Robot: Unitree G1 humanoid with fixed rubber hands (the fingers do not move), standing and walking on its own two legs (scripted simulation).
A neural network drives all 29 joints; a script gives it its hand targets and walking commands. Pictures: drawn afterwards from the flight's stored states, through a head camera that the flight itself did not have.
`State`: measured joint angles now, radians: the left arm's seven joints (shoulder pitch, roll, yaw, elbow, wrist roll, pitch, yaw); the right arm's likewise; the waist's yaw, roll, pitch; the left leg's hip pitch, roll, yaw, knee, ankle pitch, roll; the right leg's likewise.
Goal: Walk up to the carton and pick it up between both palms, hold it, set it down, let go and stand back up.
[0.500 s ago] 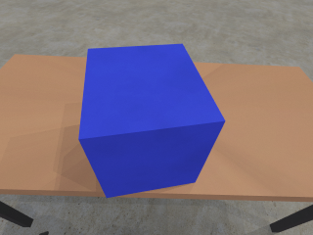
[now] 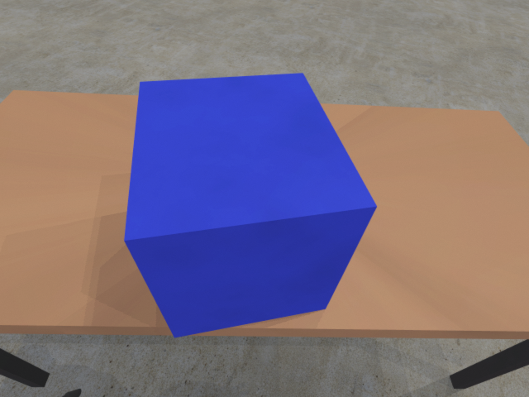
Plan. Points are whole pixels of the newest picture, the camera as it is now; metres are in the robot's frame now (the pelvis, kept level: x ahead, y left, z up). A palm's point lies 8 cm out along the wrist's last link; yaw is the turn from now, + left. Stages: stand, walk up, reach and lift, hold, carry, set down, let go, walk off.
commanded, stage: walk up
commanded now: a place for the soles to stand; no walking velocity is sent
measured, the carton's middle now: (239, 203) +0.40 +0.04 +0.07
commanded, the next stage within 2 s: none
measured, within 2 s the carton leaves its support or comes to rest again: neither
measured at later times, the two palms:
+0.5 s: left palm out of the picture +0.10 +0.30 -0.09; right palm out of the picture +0.06 -0.33 -0.09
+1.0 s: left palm out of the picture +0.11 +0.29 -0.09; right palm out of the picture +0.05 -0.34 -0.09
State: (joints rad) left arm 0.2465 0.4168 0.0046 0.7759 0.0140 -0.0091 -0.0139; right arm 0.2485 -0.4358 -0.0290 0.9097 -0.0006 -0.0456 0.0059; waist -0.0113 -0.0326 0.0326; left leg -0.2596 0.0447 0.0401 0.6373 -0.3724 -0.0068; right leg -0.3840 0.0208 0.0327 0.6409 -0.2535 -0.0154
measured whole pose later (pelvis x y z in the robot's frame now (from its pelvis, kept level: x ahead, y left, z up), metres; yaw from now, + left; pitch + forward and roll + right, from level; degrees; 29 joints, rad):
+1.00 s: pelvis +0.00 -0.01 +0.00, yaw -2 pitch -1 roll +1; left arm 0.24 0.42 0.00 0.78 0.02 0.00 -0.02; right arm 0.25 -0.44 -0.03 0.92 0.00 -0.03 0.00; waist -0.01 -0.03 0.06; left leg -0.25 0.05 0.04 0.69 -0.51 -0.01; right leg -0.37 0.05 0.05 0.65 -0.26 -0.04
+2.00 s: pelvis -0.02 +0.08 -0.01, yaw -3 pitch -3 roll -2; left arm 0.29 0.50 0.00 0.78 0.01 -0.03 0.04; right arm 0.24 -0.44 -0.04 0.84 0.00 0.05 0.04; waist -0.01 0.05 0.11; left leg -0.31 0.00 -0.03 0.75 -0.38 0.02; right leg -0.42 0.00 0.10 0.76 -0.37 -0.02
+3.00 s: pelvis +0.01 +0.13 +0.01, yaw -3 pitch -1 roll -1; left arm 0.29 0.44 0.00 0.78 0.02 -0.04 0.02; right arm 0.24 -0.44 -0.04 0.87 0.00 -0.02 0.04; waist -0.01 0.02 0.05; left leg -0.26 -0.03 0.02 0.60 -0.31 0.06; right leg -0.33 -0.02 0.00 0.70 -0.38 -0.01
